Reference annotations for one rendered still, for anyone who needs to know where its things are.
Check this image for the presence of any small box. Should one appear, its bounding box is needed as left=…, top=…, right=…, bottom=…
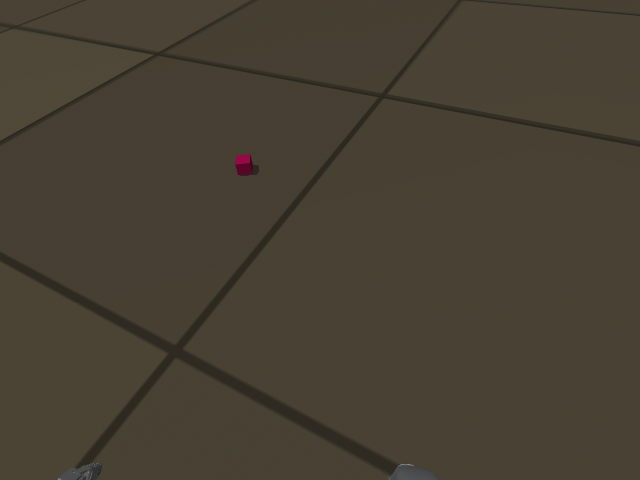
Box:
left=235, top=154, right=253, bottom=175

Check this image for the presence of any left robot hand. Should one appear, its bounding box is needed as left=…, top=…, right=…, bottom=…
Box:
left=58, top=463, right=102, bottom=480

